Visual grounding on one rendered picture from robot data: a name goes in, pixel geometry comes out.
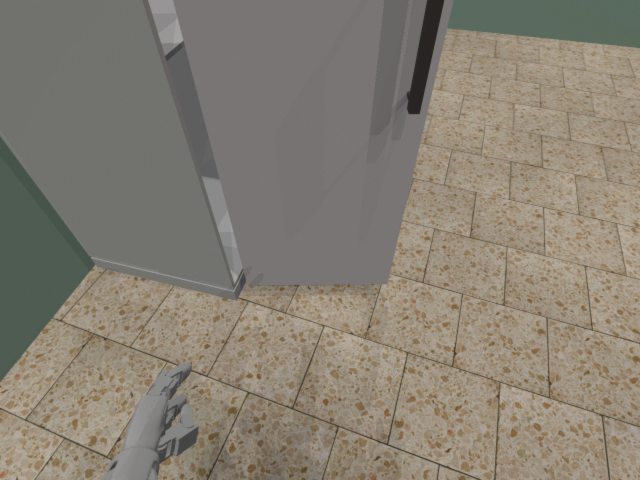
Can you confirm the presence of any robot left forearm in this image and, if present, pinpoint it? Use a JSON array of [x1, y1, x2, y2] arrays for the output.
[[101, 447, 160, 480]]

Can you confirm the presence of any handle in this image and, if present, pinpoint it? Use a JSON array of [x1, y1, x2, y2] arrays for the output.
[[407, 0, 444, 114]]

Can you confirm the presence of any fridge door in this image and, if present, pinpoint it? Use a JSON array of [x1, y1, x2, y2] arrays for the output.
[[173, 0, 454, 285]]

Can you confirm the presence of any left robot hand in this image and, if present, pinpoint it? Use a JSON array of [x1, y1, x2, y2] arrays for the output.
[[122, 362, 199, 464]]

